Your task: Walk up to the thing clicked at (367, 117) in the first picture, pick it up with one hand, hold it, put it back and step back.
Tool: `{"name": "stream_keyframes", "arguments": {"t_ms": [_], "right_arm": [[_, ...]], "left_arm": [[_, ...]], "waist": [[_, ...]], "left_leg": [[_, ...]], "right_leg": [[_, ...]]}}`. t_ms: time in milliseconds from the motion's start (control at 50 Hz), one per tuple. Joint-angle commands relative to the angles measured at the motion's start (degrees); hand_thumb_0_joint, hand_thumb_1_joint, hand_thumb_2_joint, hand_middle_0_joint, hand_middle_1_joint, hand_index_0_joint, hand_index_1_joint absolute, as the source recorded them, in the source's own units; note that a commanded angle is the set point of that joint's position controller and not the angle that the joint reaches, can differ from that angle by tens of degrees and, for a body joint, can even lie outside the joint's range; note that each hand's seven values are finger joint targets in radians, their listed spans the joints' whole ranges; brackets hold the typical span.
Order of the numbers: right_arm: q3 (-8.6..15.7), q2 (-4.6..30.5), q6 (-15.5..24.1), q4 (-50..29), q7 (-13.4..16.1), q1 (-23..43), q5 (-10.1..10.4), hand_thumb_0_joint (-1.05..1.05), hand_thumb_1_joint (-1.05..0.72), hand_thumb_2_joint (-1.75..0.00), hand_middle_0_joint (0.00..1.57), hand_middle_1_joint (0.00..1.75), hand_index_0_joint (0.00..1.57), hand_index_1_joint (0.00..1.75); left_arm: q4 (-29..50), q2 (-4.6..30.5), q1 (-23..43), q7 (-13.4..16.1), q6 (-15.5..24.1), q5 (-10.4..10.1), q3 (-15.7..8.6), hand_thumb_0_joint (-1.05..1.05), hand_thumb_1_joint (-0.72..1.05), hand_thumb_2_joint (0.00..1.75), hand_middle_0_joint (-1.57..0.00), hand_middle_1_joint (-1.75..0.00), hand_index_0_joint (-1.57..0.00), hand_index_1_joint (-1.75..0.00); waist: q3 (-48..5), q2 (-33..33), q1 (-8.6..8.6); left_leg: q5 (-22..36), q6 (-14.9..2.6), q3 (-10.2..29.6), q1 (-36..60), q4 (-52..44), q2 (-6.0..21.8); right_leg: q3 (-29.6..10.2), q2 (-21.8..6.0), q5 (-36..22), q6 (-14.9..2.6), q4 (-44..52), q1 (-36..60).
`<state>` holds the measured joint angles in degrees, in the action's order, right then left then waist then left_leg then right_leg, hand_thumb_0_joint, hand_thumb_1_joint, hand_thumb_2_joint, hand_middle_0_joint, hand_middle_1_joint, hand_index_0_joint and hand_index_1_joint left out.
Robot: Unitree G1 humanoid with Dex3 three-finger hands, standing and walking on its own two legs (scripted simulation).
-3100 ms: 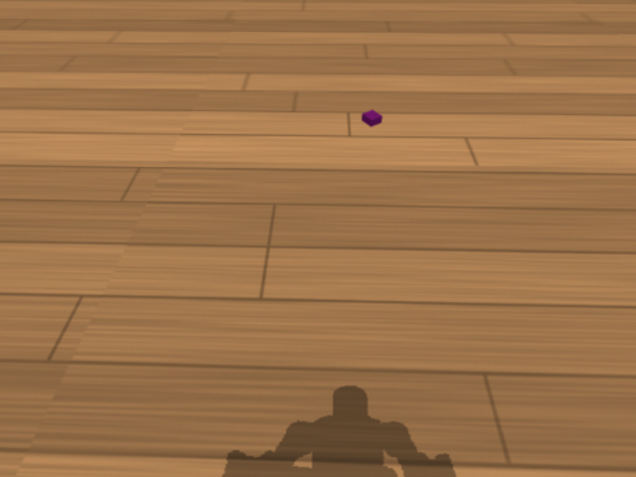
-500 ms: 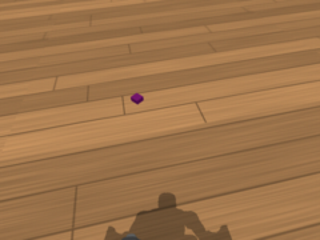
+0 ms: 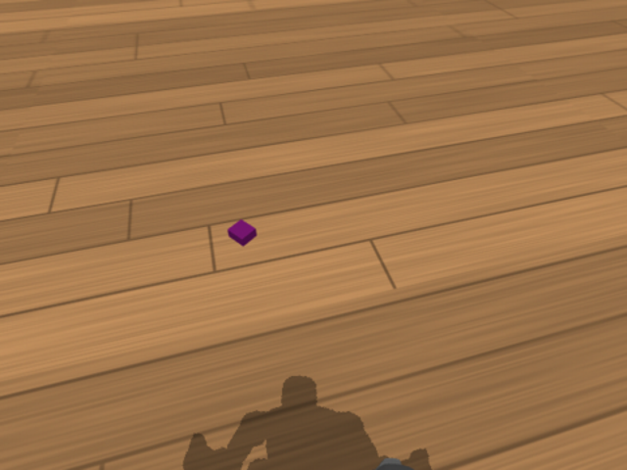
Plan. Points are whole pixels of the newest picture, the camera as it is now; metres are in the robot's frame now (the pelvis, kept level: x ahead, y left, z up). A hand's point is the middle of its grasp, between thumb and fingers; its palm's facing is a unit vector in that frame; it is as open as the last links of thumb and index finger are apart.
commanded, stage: walk up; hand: left
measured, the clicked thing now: (242, 232) +1.21 +0.30 -0.75
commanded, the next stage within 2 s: none
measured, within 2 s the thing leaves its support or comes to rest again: neither
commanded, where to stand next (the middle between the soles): +0.84 +0.03 m, yaw +1 degrees
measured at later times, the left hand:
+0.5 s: hand (128, 435) +0.23 +0.28 -0.14, palm faces +0.07 -0.92 -0.38, open 7.4 cm
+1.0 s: hand (164, 278) +0.51 +0.29 -0.14, palm faces -0.05 -0.92 -0.38, open 7.4 cm
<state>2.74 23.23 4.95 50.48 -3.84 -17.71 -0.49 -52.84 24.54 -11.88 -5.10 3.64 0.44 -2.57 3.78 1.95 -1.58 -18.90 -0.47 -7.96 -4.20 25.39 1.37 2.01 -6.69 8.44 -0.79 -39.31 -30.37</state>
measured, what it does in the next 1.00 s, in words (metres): walks ahead: right foot, then left foot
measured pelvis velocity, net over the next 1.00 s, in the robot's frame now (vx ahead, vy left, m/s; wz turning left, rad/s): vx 0.44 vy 0.02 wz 0.02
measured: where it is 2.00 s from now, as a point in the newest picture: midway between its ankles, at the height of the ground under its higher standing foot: (299, 318)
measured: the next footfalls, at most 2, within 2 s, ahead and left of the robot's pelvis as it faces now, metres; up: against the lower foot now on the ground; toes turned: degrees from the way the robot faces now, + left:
right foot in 0.08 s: +0.22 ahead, -0.14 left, +0.00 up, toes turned -6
left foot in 0.54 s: +0.40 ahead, +0.14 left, +0.00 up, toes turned +10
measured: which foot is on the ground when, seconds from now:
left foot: down 0.00-0.10, up 0.12-0.52, down 0.54-1.00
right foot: up 0.00-0.06, down 0.08-0.56, up 0.58-1.00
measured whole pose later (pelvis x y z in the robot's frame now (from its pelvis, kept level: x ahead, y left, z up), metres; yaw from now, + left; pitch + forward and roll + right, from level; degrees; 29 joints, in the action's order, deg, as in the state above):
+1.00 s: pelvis +0.44 +0.02 -0.01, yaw +1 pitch -2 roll +2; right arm 3.3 24.0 3.3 50.0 -3.3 -20.7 -0.8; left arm -53.7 24.0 -13.4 -4.5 3.4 0.7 -3.0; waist 3.5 0.5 -2.3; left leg -22.4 -0.3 -8.3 -4.2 29.1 1.3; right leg 2.8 -5.0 8.4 -1.3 -32.9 -24.5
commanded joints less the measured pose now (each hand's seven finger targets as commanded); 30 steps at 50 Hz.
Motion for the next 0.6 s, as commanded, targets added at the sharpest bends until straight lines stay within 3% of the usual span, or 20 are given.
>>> {"name": "stream_keyframes", "arguments": {"t_ms": [0, 20, 40, 60, 80, 100, 120, 140, 160, 180, 220, 320, 400, 440, 460, 500, 520, 540, 560, 580], "right_arm": [[5.0, 16.3, 1.0, -5.1, 1.1, 4.1, 0.6, 0.00, -0.90, -0.90, 0.20, 0.30, 0.20, 0.30], [4.7, 15.9, 0.8, -5.3, 1.2, 3.9, 0.5, 0.00, -0.90, -0.90, 0.20, 0.30, 0.20, 0.30], [4.0, 14.1, 0.8, -5.6, 1.3, 3.3, 0.4, 0.00, -0.90, -0.90, 0.20, 0.30, 0.20, 0.30], [2.7, 10.8, 0.9, -5.8, 1.3, 0.3, 0.4, 0.00, -0.90, -0.90, 0.20, 0.30, 0.20, 0.30], [1.6, 7.7, 0.9, -6.6, 1.3, -2.6, 0.7, 0.00, -0.90, -0.90, 0.20, 0.30, 0.20, 0.30], [3.2, 14.0, 0.2, -5.7, 2.1, 1.3, 0.5, 0.00, -0.90, -0.90, 0.20, 0.30, 0.20, 0.30], [3.4, 14.7, 0.0, -4.3, 2.4, 1.8, 0.9, 0.00, -0.90, -0.90, 0.20, 0.30, 0.20, 0.30], [3.2, 14.1, 0.1, -3.9, 2.2, 2.8, 1.4, 0.00, -0.90, -0.90, 0.20, 0.30, 0.20, 0.30], [3.0, 13.3, -0.1, -2.8, 2.0, 0.9, 1.3, 0.00, -0.90, -0.90, 0.20, 0.30, 0.20, 0.30], [2.9, 12.8, -0.5, -1.6, 1.7, -1.0, 1.1, 0.00, -0.90, -0.90, 0.20, 0.30, 0.20, 0.30], [3.4, 12.6, -1.2, -0.5, 0.8, -1.7, 0.3, 0.00, -0.90, -0.90, 0.20, 0.30, 0.20, 0.30], [3.5, 11.2, -1.4, -2.5, -0.8, 4.4, -0.8, 0.00, -0.90, -0.90, 0.20, 0.30, 0.20, 0.30], [4.0, 11.0, -1.0, -3.3, -1.6, 8.3, -0.7, 0.00, -0.90, -0.90, 0.20, 0.30, 0.20, 0.30], [4.2, 10.9, -0.8, -3.3, -1.7, 8.7, -0.6, 0.00, -0.90, -0.90, 0.20, 0.30, 0.20, 0.30], [4.3, 10.7, -0.6, -3.2, -1.6, 7.9, -0.5, 0.00, -0.90, -0.90, 0.20, 0.30, 0.20, 0.30], [5.3, 13.3, -0.1, -0.6, -0.6, -1.3, -0.8, 0.00, -0.90, -0.90, 0.20, 0.30, 0.20, 0.30], [6.6, 17.2, 0.4, 1.2, 0.4, -8.6, -1.6, 0.00, -0.90, -0.90, 0.20, 0.30, 0.20, 0.30], [7.8, 22.2, 0.7, -0.5, 1.1, -9.4, -1.5, 0.00, -0.90, -0.90, 0.20, 0.30, 0.20, 0.30], [8.1, 22.9, 0.5, -1.7, 1.1, -7.2, 0.8, 0.00, -0.90, -0.90, 0.20, 0.30, 0.20, 0.30], [7.1, 20.1, 0.2, -2.3, 1.5, -3.7, 1.0, 0.00, -0.90, -0.90, 0.20, 0.30, 0.20, 0.30]], "left_arm": [[3.5, 10.1, 0.7, 0.4, 1.2, 0.0, -4.0, 0.00, 0.90, 0.90, -0.20, -0.30, -0.20, -0.30], [2.8, 10.2, -0.8, 0.6, 1.3, 0.0, -4.2, 0.00, 0.90, 0.90, -0.20, -0.30, -0.20, -0.30], [1.7, 11.9, -5.7, 1.2, 1.8, 0.1, -5.2, 0.00, 0.90, 0.90, -0.20, -0.30, -0.20, -0.30], [0.8, 15.2, -11.6, 2.0, 2.5, 0.6, -6.5, 0.00, 0.90, 0.90, -0.20, -0.30, -0.20, -0.30], [1.6, 20.6, -15.1, 2.9, 3.0, 0.4, -7.5, 0.00, 0.90, 0.90, -0.20, -0.30, -0.20, -0.30], [2.1, 21.2, -13.7, 3.1, 2.7, -0.6, -7.0, 0.00, 0.90, 0.90, -0.20, -0.30, -0.20, -0.30], [3.2, 19.4, -10.6, 3.3, 2.7, -1.1, -6.4, 0.00, 0.90, 0.90, -0.20, -0.30, -0.20, -0.30], [3.9, 17.7, -7.4, 3.5, 2.7, -1.0, -6.0, 0.00, 0.90, 0.90, -0.20, -0.30, -0.20, -0.30], [4.5, 15.9, -5.0, 3.7, 2.7, -1.0, -5.2, 0.00, 0.90, 0.90, -0.20, -0.30, -0.20, -0.30], [4.8, 14.4, -3.1, 3.7, 2.8, -1.0, -4.9, 0.00, 0.90, 0.90, -0.20, -0.30, -0.20, -0.30], [5.6, 13.8, -2.8, 3.5, 3.2, -0.6, -4.6, 0.00, 0.90, 0.90, -0.20, -0.30, -0.20, -0.30], [6.5, 15.0, -4.1, 3.2, 3.6, 0.0, -5.4, 0.00, 0.90, 0.90, -0.20, -0.30, -0.20, -0.30], [6.6, 15.6, -3.7, 2.8, 3.3, 0.1, -5.4, 0.00, 0.90, 0.90, -0.20, -0.30, -0.20, -0.30], [6.2, 16.1, -4.6, 2.8, 3.0, 0.1, -5.3, 0.00, 0.90, 0.90, -0.20, -0.30, -0.20, -0.30], [6.1, 16.3, -4.2, 2.8, 2.7, 0.2, -5.1, 0.00, 0.90, 0.90, -0.20, -0.30, -0.20, -0.30], [6.4, 14.1, -3.6, 3.1, 2.5, 0.3, -4.0, 0.00, 0.90, 0.90, -0.20, -0.30, -0.20, -0.30], [6.5, 10.2, -6.5, 3.4, 2.2, -0.2, -2.5, 0.00, 0.90, 0.90, -0.20, -0.30, -0.20, -0.30], [7.1, 6.7, -8.2, 3.1, 1.9, -0.8, -1.7, 0.00, 0.90, 0.90, -0.20, -0.30, -0.20, -0.30], [5.9, 13.2, -7.2, 4.1, 1.6, -0.6, -2.9, 0.00, 0.90, 0.90, -0.20, -0.30, -0.20, -0.30], [5.1, 14.2, -6.5, 4.2, 1.5, -0.8, -2.4, 0.00, 0.90, 0.90, -0.20, -0.30, -0.20, -0.30]], "waist": [[-1.1, -8.1, 2.29], [-1.5, -6.0, 3.41], [-4.9, -1.9, 6.22], [-8.9, 7.7, 8.63], [-11.1, 17.2, 8.63], [-9.9, 9.2, 9.35], [-7.1, 4.2, 7.78], [-5.3, 3.6, 6.58], [-4.0, 4.8, 4.44], [-2.8, 6.2, 2.83], [-1.4, 6.0, 2.24], [-0.5, 5.4, 4.12], [0.8, 3.6, 4.10], [0.8, 3.2, 4.19], [0.7, 3.0, 2.98], [-3.9, -3.0, -2.37], [-9.3, -14.5, -5.14], [-9.2, -23.5, -4.63], [-10.2, -14.3, -4.33], [-6.5, -8.2, -2.57]], "left_leg": [[6.6, -9.42, 7.3, -10.1, -5.9, 12.4], [7.9, -8.62, 6.0, -11.7, -1.8, 11.3], [14.6, -6.87, 4.5, -13.4, 8.4, 9.2], [12.8, -4.84, 0.9, -20.3, 25.6, 4.4], [-9.3, -2.10, 2.6, -32.4, 39.7, -2.8], [-11.7, -2.12, 8.9, -34.8, 45.2, -1.0], [-7.1, -2.00, 13.9, -34.2, 46.9, 0.7], [-3.8, -2.35, 13.8, -34.6, 46.2, 1.7], [-1.6, -1.96, 13.8, -32.0, 41.8, 3.3], [-0.4, -1.47, 13.3, -29.3, 37.9, 3.9], [2.0, -0.33, 12.0, -27.1, 33.4, 3.8], [7.5, 1.10, 8.2, -28.1, 18.3, 4.9], [11.9, 0.17, 5.5, -21.3, 10.7, 4.8], [11.0, -0.63, 4.0, -18.6, 9.2, 3.9], [9.4, -1.21, 3.3, -16.0, 7.6, 3.2], [6.9, -2.89, 3.4, -1.7, 5.7, 1.1], [-3.5, -5.99, 13.5, 8.7, 0.0, 6.5], [-11.6, -10.25, 42.2, 14.4, -9.7, 20.2], [-10.6, -14.95, 46.3, 11.2, -11.4, 23.8], [-5.7, -14.04, 37.8, 6.9, -10.1, 21.6]], "right_leg": [[3.6, 2.8, -2.3, -0.88, 4.6, 13.6], [4.5, 4.0, -1.7, -1.23, 6.4, 17.7], [3.8, 4.7, 2.0, -2.54, 7.4, 26.5], [-5.5, -0.8, 10.8, -4.58, 13.3, 36.1], [-33.1, -17.4, 15.2, -9.50, 22.1, 42.9], [-41.0, -20.9, 18.0, -14.82, 24.9, 38.8], [-34.4, -18.7, 14.9, -13.97, 24.6, 34.4], [-26.6, -15.7, 9.1, -14.10, 23.9, 32.1], [-19.9, -12.6, 8.1, -11.92, 24.0, 27.4], [-15.2, -10.9, 7.5, -10.96, 25.1, 23.6], [-10.0, -9.4, 5.5, -11.14, 26.3, 19.5], [-5.7, -9.3, 13.2, -11.54, 27.9, 20.7], [-3.5, -8.9, 16.2, -10.10, 26.8, 17.0], [-3.5, -9.4, 13.7, -10.06, 24.7, 17.5], [-3.2, -9.5, 9.8, -9.89, 22.3, 17.3], [1.1, -6.5, -4.7, -7.44, 6.9, 13.5], [5.3, -1.3, -4.1, -4.74, -12.9, 6.7], [3.0, 9.1, 19.8, -1.63, -25.2, -9.0], [-4.0, 5.7, 21.2, -2.51, -29.4, -8.8], [-6.5, 4.0, 17.7, -2.39, -31.6, -9.3]]}}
